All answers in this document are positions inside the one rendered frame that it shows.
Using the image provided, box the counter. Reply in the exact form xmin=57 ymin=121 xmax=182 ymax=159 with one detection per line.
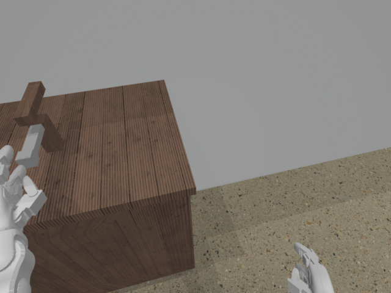
xmin=0 ymin=80 xmax=196 ymax=293

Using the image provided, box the tap lever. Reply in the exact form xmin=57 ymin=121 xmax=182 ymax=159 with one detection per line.
xmin=15 ymin=124 xmax=45 ymax=168

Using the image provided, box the robot right hand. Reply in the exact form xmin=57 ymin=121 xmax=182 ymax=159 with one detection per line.
xmin=287 ymin=242 xmax=334 ymax=293

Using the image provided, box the robot left forearm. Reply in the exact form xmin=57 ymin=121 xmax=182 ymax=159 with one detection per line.
xmin=0 ymin=229 xmax=35 ymax=293

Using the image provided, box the robot left hand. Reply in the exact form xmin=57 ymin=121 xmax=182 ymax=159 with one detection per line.
xmin=0 ymin=145 xmax=47 ymax=233

